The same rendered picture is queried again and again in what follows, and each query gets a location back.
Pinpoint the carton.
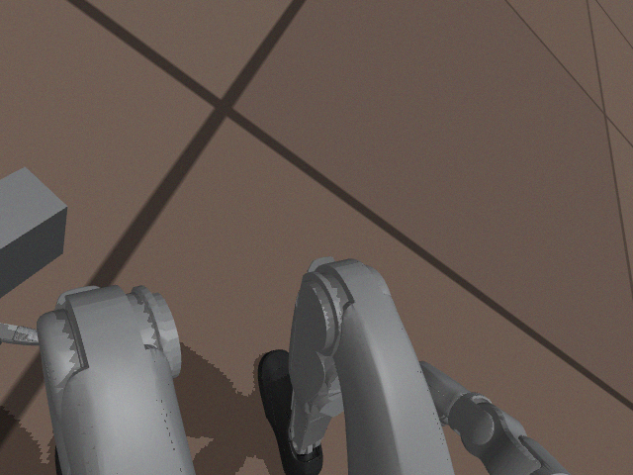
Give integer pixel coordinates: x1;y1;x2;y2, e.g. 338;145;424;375
0;166;67;298

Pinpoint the right robot hand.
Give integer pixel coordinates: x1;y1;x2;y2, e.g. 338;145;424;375
418;361;472;427

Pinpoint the right robot foot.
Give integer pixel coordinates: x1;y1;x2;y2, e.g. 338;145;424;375
258;349;322;475

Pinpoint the left robot hand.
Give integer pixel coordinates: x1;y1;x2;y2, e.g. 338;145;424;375
0;323;39;345

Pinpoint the right robot arm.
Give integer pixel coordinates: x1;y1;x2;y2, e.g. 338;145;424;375
448;393;571;475

